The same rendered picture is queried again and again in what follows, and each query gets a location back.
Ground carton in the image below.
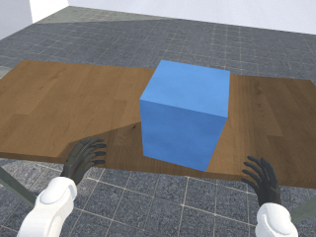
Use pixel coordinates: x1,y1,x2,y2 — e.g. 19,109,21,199
139,59,230,172

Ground left robot hand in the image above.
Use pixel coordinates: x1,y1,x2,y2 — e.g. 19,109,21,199
59,136,107,186

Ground robot right forearm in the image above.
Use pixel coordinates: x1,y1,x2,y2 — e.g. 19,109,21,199
255,202,298,237

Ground right robot hand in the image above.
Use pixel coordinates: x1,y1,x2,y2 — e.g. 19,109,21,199
240,155,281,207

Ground robot left forearm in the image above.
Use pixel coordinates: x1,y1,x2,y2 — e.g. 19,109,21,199
17,177,77,237

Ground table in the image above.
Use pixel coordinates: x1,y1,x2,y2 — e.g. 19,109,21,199
0,59,316,225

